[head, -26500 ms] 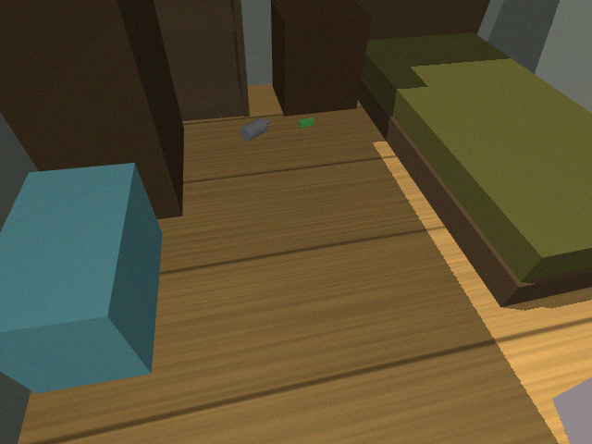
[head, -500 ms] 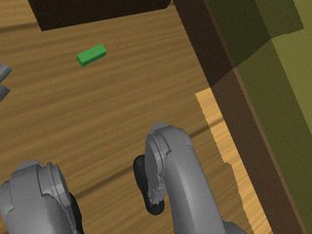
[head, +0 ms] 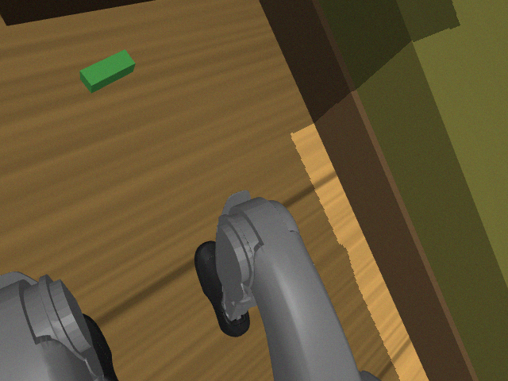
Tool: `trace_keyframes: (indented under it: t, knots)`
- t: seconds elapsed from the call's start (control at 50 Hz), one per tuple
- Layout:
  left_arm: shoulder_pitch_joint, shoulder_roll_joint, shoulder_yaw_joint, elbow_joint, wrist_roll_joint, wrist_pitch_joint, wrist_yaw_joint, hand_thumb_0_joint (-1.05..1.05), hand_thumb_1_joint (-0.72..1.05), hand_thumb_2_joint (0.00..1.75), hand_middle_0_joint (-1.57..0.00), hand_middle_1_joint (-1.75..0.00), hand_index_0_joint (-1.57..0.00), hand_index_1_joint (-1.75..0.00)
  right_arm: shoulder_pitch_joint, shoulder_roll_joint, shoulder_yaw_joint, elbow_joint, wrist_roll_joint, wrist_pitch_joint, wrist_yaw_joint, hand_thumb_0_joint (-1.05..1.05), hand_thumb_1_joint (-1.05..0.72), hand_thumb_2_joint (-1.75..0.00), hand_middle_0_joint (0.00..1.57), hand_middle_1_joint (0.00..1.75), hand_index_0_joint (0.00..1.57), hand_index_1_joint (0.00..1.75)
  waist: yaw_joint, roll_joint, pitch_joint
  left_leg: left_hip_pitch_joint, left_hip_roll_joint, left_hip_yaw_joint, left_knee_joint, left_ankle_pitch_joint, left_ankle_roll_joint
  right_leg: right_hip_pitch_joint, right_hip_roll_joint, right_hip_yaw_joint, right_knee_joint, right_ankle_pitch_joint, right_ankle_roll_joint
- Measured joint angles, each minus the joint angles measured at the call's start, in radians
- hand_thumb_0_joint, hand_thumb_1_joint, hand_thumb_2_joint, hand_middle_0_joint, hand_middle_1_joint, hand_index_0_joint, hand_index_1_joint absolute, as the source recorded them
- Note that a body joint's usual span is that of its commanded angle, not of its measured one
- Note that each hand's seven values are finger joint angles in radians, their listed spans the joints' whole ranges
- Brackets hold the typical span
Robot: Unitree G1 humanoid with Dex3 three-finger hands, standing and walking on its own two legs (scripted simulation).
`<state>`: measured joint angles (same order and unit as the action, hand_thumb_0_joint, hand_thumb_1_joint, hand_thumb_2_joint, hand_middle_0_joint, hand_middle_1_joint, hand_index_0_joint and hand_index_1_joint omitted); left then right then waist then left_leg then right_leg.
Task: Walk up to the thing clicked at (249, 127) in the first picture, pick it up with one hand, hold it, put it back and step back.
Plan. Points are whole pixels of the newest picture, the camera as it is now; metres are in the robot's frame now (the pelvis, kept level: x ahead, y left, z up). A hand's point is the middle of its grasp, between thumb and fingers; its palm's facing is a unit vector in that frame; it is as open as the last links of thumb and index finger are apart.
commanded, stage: rest palm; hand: left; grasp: from above
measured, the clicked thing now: out of the picture +0.49 +0.32 -0.27
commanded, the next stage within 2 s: close in 0.64 s
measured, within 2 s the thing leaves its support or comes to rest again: neither
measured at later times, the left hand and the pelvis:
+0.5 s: hand out of the picture +0.46 +0.32 -0.25, palm faces -0.26 -0.38 -0.89, open 14.2 cm; pelvis +0.00 +0.00 +0.01, yaw -1 degrees
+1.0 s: hand out of the picture +0.46 +0.32 -0.25, palm faces -0.25 -0.38 -0.89, open 13.9 cm; pelvis +0.00 +0.00 +0.01, yaw -2 degrees
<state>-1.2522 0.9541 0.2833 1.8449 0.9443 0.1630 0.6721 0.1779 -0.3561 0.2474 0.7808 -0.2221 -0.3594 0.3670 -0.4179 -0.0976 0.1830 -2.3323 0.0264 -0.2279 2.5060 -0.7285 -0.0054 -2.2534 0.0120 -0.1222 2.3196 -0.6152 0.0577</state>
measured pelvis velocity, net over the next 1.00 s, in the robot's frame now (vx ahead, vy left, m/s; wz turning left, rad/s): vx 0.00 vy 0.00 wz -0.03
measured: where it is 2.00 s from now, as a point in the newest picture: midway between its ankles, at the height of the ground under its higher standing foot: (169, 342)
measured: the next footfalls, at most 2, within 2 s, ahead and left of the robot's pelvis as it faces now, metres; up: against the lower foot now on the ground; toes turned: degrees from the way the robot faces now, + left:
none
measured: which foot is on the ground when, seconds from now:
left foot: down 0.00-1.00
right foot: down 0.00-1.00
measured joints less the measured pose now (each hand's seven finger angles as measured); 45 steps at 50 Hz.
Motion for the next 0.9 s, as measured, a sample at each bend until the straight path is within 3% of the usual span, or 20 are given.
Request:
trace_keyframes:
  t: [0.12,0.36,0.58,0.9]
  knots:
    - [-0.014,0.014,-0.011,0.009,-0.005,0.014,0.011,0.0,-0.57,0.98,-0.11,-1.0,-0.1,-1.01,-0.002,-0.006,0.012,-0.009,-0.003,-0.002,0.011,0.0,-0.92,-0.91,0.19,0.3,0.2,0.3,-0.013,0.0,0.005,0.002,0.0,-0.008,0.0,-0.005,0.004,0.009,0.001,-0.008,-0.009,-0.004,0.004]
    - [-0.022,0.053,0.01,0.03,-0.024,0.035,0.026,0.0,-0.55,0.96,-0.11,-1.02,-0.1,-1.02,-0.013,-0.008,0.04,-0.041,-0.002,-0.005,0.015,0.0,-0.93,-0.91,0.19,0.3,0.2,0.3,-0.034,-0.013,0.023,0.006,0.002,-0.018,-0.005,-0.003,0.008,0.021,0.005,-0.017,-0.025,0.003,0.011]
    - [-0.042,0.087,-0.01,0.014,-0.05,0.043,0.028,0.0,-0.54,0.95,-0.11,-1.03,-0.11,-1.03,-0.018,-0.013,0.065,-0.056,-0.008,-0.006,0.012,0.0,-0.93,-0.91,0.19,0.3,0.2,0.3,-0.042,-0.033,0.051,0.008,0.0,-0.025,-0.007,0.0,0.01,0.031,0.005,-0.023,-0.034,0.005,0.015]
    - [-0.034,0.082,-0.025,-0.006,-0.075,0.072,0.023,0.0,-0.52,0.97,-0.12,-1.04,-0.12,-1.04,-0.009,-0.02,0.071,-0.071,0.002,0.002,0.012,0.01,-0.93,-0.91,0.19,0.3,0.2,0.3,-0.044,-0.032,0.053,0.017,-0.001,-0.034,-0.012,-0.004,0.009,0.044,0.006,-0.033,-0.046,0.004,0.013]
